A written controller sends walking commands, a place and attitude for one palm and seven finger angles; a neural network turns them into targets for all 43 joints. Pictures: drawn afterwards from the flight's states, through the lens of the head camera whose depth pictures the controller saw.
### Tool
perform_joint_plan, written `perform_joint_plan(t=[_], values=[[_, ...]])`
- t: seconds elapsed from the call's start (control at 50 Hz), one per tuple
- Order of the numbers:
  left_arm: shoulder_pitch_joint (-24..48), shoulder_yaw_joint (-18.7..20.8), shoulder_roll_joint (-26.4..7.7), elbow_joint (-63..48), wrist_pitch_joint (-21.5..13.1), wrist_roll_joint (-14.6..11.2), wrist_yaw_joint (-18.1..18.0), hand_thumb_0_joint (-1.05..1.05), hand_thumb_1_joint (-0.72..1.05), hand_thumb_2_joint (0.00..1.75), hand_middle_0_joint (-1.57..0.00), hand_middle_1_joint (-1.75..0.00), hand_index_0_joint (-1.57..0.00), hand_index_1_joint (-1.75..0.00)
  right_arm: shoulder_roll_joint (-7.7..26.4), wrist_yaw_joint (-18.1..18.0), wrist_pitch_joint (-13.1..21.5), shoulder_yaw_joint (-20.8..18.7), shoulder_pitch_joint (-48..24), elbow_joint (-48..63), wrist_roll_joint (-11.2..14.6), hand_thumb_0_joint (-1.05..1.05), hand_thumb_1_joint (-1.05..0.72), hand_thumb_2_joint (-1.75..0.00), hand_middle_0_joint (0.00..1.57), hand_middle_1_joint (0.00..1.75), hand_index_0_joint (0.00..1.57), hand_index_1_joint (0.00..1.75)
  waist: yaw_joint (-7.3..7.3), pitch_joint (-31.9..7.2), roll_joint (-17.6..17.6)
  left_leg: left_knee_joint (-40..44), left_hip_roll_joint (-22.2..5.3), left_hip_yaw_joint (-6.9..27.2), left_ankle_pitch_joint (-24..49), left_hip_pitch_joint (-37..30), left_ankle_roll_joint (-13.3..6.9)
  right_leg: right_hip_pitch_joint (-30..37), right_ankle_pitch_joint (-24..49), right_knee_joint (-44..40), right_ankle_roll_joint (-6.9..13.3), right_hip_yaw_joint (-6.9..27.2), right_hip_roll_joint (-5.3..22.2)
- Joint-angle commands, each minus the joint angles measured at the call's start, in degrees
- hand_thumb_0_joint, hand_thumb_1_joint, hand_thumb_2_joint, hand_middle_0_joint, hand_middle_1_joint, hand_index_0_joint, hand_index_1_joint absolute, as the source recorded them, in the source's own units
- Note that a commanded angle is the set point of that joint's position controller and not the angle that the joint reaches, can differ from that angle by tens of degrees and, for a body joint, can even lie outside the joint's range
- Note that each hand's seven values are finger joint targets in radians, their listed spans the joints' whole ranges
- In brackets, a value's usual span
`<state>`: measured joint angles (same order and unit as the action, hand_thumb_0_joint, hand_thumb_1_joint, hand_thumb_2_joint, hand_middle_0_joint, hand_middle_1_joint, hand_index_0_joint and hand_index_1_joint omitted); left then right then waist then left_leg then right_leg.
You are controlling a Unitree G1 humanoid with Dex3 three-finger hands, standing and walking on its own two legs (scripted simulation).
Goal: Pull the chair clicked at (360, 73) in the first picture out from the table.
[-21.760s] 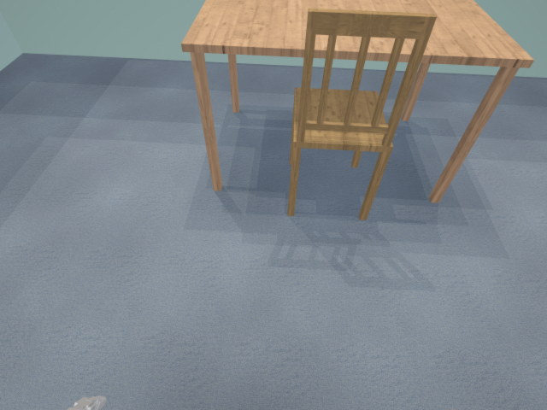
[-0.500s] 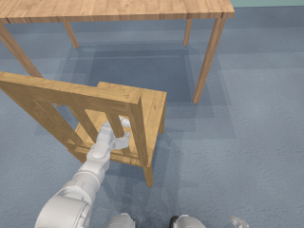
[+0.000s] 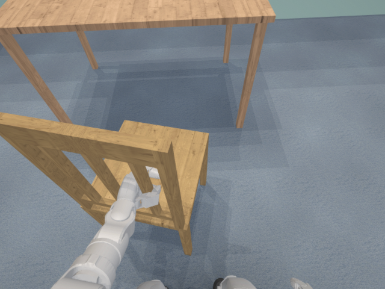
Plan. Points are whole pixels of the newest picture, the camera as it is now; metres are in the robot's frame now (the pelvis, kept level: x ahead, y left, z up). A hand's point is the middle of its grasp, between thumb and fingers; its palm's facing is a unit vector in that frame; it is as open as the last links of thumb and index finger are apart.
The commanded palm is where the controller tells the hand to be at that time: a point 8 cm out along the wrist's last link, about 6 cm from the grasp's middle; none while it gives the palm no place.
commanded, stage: stop walking, hand still on the chair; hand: left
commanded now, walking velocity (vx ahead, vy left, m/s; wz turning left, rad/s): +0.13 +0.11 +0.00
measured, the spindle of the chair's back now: (111, 183) +0.36 +0.22 -0.07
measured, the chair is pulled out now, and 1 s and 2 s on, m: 0.59 0.63 0.63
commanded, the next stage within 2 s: open the thumb and straighten the fingers in 0.92 s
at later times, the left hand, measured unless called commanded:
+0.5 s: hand (156, 212) +0.28 +0.09 -0.06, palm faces -0.18 -0.97 -0.14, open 5.4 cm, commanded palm +0.27 +0.15 -0.05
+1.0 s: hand (156, 212) +0.28 +0.09 -0.06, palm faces -0.15 -0.98 -0.13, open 5.4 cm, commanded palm +0.27 +0.15 -0.04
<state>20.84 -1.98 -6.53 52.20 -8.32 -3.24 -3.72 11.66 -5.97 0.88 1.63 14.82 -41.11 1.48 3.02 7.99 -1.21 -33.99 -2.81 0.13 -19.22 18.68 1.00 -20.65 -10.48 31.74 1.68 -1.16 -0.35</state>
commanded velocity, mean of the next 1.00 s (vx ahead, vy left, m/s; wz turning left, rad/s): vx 0.01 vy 0.01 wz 0.00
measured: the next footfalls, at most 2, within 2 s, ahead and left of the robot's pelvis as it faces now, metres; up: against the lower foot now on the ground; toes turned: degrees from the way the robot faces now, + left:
none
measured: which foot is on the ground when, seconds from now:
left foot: down 0.00-1.00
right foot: down 0.00-1.00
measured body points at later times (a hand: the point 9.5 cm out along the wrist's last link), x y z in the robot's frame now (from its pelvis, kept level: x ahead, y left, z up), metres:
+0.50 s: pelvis +0.03 +0.03 +0.01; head +0.05 +0.01 +0.46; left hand +0.29 +0.15 -0.05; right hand +0.16 -0.20 -0.11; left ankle +0.04 +0.16 -0.73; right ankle +0.07 -0.10 -0.73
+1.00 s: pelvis +0.05 +0.02 +0.01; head +0.06 +0.00 +0.46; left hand +0.29 +0.15 -0.05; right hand +0.19 -0.22 -0.10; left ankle +0.04 +0.16 -0.73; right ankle +0.07 -0.10 -0.73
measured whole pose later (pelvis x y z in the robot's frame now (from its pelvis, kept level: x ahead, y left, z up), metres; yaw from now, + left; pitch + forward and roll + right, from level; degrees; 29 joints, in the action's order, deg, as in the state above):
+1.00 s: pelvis +0.05 +0.02 +0.01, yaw +0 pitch -1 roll +1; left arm -1.4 -12.6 -4.1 35.4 -6.8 -0.7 -5.1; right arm 12.4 -6.9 -1.5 2.2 11.6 -38.2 0.4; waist 0.8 1.6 -1.3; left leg -25.5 -1.0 -0.1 -14.4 10.6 1.3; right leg -14.4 -12.7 27.5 -0.2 -0.8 1.4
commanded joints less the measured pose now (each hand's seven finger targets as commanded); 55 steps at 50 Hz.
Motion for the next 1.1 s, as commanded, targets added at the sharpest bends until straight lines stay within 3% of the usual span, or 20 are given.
perform_joint_plan(t=[0.0, 0.1, 0.14, 0.2, 0.26, 0.34, 0.38, 0.44, 0.52, 0.62, 0.68, 0.74, 0.88, 0.92, 0.98, 1.0, 1.02, 1.04, 1.06, 1.08], values=[[14.8, 0.6, -6.9, -13.4, -3.2, 1.9, -1.7, 0.00, 0.90, 0.90, -0.50, -1.45, -0.50, -1.45, 6.4, -1.2, 2.7, -2.1, -2.5, 6.4, -0.7, 0.00, -0.90, -0.90, 0.20, 0.30, 0.20, 0.30, -1.25, -20.2, 5.6, 4.2, 0.8, 0.4, -3.7, -9.1, -2.4, 3.6, -23.8, -14.9, -0.3, 9.7, 9.4], [10.6, -1.7, -4.2, -14.6, -3.2, 2.2, -1.7, 0.00, 0.90, 0.90, -0.50, -1.45, -0.50, -1.45, 6.1, -1.5, 2.3, -1.9, -3.6, 6.9, -1.0, 0.00, -0.90, -0.90, 0.20, 0.30, 0.20, 0.30, -1.79, -16.3, 6.7, 7.3, 0.1, 2.1, -4.3, -6.9, -3.1, 3.9, -23.9, -14.6, -0.5, 9.2, 8.3], [9.1, -2.3, -3.8, -16.6, -3.3, 2.2, -1.7, 0.00, 0.90, 0.90, -0.50, -1.45, -0.50, -1.45, 6.2, -1.6, 2.4, -1.8, -4.1, 6.9, -1.1, 0.00, -0.90, -0.90, 0.20, 0.30, 0.20, 0.30, -1.91, -15.6, 3.1, 9.8, -0.8, 3.1, -2.7, -7.1, -3.4, 4.7, -20.4, -13.2, -0.6, 8.1, 7.4], [5.3, -3.7, -2.3, -16.5, -3.0, 2.3, -1.8, 0.00, 0.90, 0.90, -0.50, -1.45, -0.50, -1.45, 5.8, -1.4, 2.2, -1.7, -4.7, 8.0, -0.9, 0.00, -0.90, -0.90, 0.20, 0.30, 0.20, 0.30, -2.67, -14.3, 4.7, 11.1, -1.7, 3.7, -3.2, -5.9, -3.4, 4.5, -20.0, -13.0, -0.9, 7.8, 6.7], [2.8, -4.8, -1.6, -17.0, -2.7, 2.5, -1.9, 0.00, 0.90, 0.90, -0.50, -1.45, -0.50, -1.45, 6.1, -1.5, 2.0, -1.6, -4.8, 8.1, -0.9, 0.00, -0.90, -0.90, 0.20, 0.30, 0.20, 0.30, -2.69, -12.8, 2.8, 12.3, -2.1, 3.7, -2.8, -5.8, -3.3, 3.3, -18.3, -12.4, -0.9, 7.0, 6.1], [-0.6, -5.7, -1.1, -19.0, -2.8, 2.8, -2.1, 0.00, 0.90, 0.90, -0.50, -1.45, -0.50, -1.45, 6.2, -1.4, 2.2, -1.7, -4.9, 8.3, -1.0, 0.00, -0.90, -0.90, 0.20, 0.30, 0.20, 0.30, -2.94, -15.0, 0.6, 13.2, -3.2, 4.0, 4.4, -7.2, -3.3, 6.4, -7.7, -9.3, -0.8, 5.4, 5.4], [-2.3, -7.1, 0.3, -19.8, -2.6, 2.8, -1.9, 0.00, 0.90, 0.90, -0.50, -1.45, -0.50, -1.45, 6.2, -1.3, 2.2, -1.5, -5.0, 8.8, -1.0, 0.00, -0.90, -0.90, 0.20, 0.30, 0.20, 0.30, -2.94, -16.4, 3.3, 12.6, -3.5, 4.0, 9.3, -7.9, -3.0, 8.2, -1.9, -8.0, -0.8, 4.7, 5.4], [-5.0, -7.5, 0.1, -21.3, -2.5, 2.9, -1.8, 0.00, 0.90, 0.90, -0.50, -1.45, -0.50, -1.45, 6.4, -1.2, 2.4, -1.7, -5.2, 8.5, -1.1, 0.00, -0.90, -0.90, 0.20, 0.30, 0.20, 0.30, -2.80, -17.8, 1.9, 12.0, -3.7, 3.5, 14.8, -10.2, -2.7, 9.2, 5.0, -6.6, -0.8, 4.3, 5.6], [-7.4, -8.8, 0.4, -23.0, -2.4, 2.8, -1.6, 0.00, 0.90, 0.90, -0.50, -1.45, -0.50, -1.45, 6.4, -1.2, 2.1, -1.6, -5.5, 8.6, -1.1, 0.00, -0.90, -0.90, 0.20, 0.30, 0.20, 0.30, -2.48, -17.7, 3.3, 11.4, -3.6, 2.8, 18.4, -11.0, -2.2, 9.7, 9.5, -6.4, -0.7, 3.5, 6.1], [-9.7, -9.4, 0.7, -24.8, -2.3, 2.8, -1.6, 0.00, 0.90, 0.90, -0.50, -1.45, -0.50, -1.45, 6.1, -1.2, 1.5, -1.5, -5.9, 8.9, -1.1, 0.00, -0.90, -0.90, 0.20, 0.30, 0.20, 0.30, -2.34, -17.8, 3.0, 11.0, -3.4, 2.4, 19.2, -11.5, -2.2, 10.2, 11.4, -6.7, -0.5, 3.6, 6.5], [-10.7, -9.5, 1.3, -25.4, -2.1, 2.9, -1.7, 0.00, 0.90, 0.90, -0.50, -1.45, -0.50, -1.45, 5.7, -1.0, 1.0, -1.3, -6.2, 9.5, -1.3, 0.00, -0.90, -0.90, 0.20, 0.30, 0.20, 0.30, -2.42, -17.9, 5.1, 10.7, -3.1, 2.5, 18.8, -11.3, -2.0, 10.8, 11.8, -6.9, -0.3, 3.8, 6.8], [-12.0, -9.2, 0.7, -26.0, -1.9, 2.7, -1.7, 0.00, 0.90, 0.90, -0.50, -1.45, -0.50, -1.45, 5.8, -1.1, 0.8, -1.3, -6.3, 9.6, -1.2, 0.00, -0.90, -0.90, 0.20, 0.30, 0.20, 0.30, -2.41, -17.7, 3.4, 10.9, -3.2, 2.5, 18.9, -11.3, -2.0, 10.9, 11.7, -7.1, -0.3, 3.6, 7.1], [-12.9, -9.3, 0.8, -26.7, -1.6, 2.5, -1.7, 0.00, 0.90, 0.90, -0.50, -1.45, -0.50, -1.45, 5.7, -1.1, 0.2, -1.2, -6.8, 10.4, -1.0, 0.00, -0.90, -0.90, 0.20, 0.30, 0.20, 0.30, -2.54, -16.8, 3.8, 11.0, -3.0, 2.6, 17.6, -11.3, -2.0, 10.3, 9.7, -8.0, -0.2, 3.5, 7.1], [-13.0, -8.9, -0.2, -27.0, -1.6, 2.3, -1.6, 0.00, 0.90, 0.90, -0.50, -1.45, -0.50, -1.45, 5.8, -1.2, 0.2, -1.4, -6.7, 10.0, -0.8, 0.00, -0.90, -0.90, 0.20, 0.30, 0.20, 0.30, -2.40, -16.2, 2.5, 11.1, -2.9, 2.2, 16.3, -11.5, -2.1, 9.5, 8.7, -8.9, -0.2, 3.8, 7.1], [-12.8, -8.6, 0.1, -26.7, -1.5, 2.4, -1.8, 0.00, 0.90, 0.90, -0.50, -1.45, -0.50, -1.45, 5.8, -1.2, 0.0, -1.3, -6.8, 10.4, -0.9, 0.00, -0.90, -0.90, 0.20, 0.30, 0.20, 0.30, -2.52, -16.3, 4.9, 10.7, -2.6, 2.2, 14.9, -10.9, -1.9, 10.0, 7.4, -9.3, -0.1, 4.2, 7.4], [-12.9, -6.5, -2.2, -30.5, -1.8, 2.4, -2.0, 0.00, 0.90, 0.90, -0.50, -1.45, -0.50, -1.45, 5.7, -1.1, 0.0, -1.5, -7.1, 11.0, -0.9, 0.00, -0.90, -0.90, 0.20, 0.30, 0.20, 0.30, -2.79, -16.4, 5.0, 10.8, -2.5, 2.3, 14.7, -11.1, -2.0, 10.0, 7.0, -9.7, -0.1, 4.5, 7.4], [-20.3, -10.8, 2.2, -22.0, 1.8, 1.3, -0.7, 0.00, 0.78, 0.84, -0.50, -1.45, -0.50, -1.45, 8.7, 1.1, 0.2, -3.0, -5.7, 10.2, 1.8, 0.00, -0.90, -0.90, 0.20, 0.30, 0.20, 0.30, 0.79, -17.2, 6.2, 8.6, 0.4, -1.5, 11.4, -6.1, -1.3, 7.0, 5.0, -4.6, -0.9, -1.4, 5.2], [-14.9, -9.6, 2.0, -28.3, 1.4, -0.3, -0.1, 0.00, 0.66, 0.78, -0.50, -1.45, -0.50, -1.45, 7.9, 2.4, 0.6, -2.5, -5.4, 11.7, 2.1, 0.00, -0.90, -0.90, 0.20, 0.30, 0.20, 0.30, 0.71, -14.6, 10.6, 7.1, 0.5, -1.4, 8.3, -2.1, -1.7, 4.4, 4.4, -3.4, -1.4, -1.5, 4.7], [-11.2, -6.1, -3.1, -35.2, 0.3, -0.1, 0.4, 0.00, 0.54, 0.73, -0.50, -1.45, -0.50, -1.45, 8.1, 3.0, 1.5, -3.4, -6.2, 12.7, 2.2, 0.00, -0.90, -0.90, 0.20, 0.30, 0.20, 0.30, 0.17, -18.0, 9.0, 5.3, 1.4, -1.5, 6.3, -0.3, -2.0, 4.2, 2.5, -2.6, -1.5, -0.4, 4.5], [-13.8, -5.8, -3.4, -38.0, 0.1, 0.1, 1.0, 0.00, 0.42, 0.67, -0.50, -1.45, -0.50, -1.45, 7.7, 3.3, 2.6, -3.7, -6.6, 13.7, 1.9, 0.00, -0.90, -0.90, 0.20, 0.30, 0.20, 0.30, -0.55, -19.7, 6.0, 3.7, 2.0, -1.8, 5.6, 0.5, -2.1, 3.6, 1.5, -1.3, -1.4, -0.1, 4.4]])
